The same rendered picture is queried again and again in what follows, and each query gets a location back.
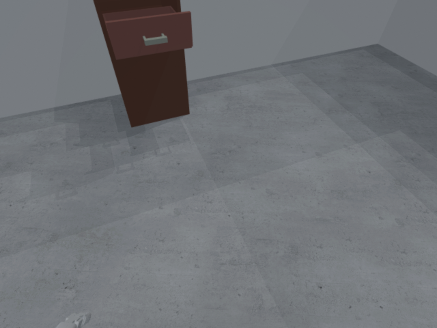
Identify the handle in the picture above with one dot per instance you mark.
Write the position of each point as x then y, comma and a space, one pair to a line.
156, 40

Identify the robot left hand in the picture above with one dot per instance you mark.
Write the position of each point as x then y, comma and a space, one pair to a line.
75, 320

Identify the cabinet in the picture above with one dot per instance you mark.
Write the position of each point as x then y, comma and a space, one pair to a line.
153, 87

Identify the drawer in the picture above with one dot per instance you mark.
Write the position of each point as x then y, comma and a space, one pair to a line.
126, 30

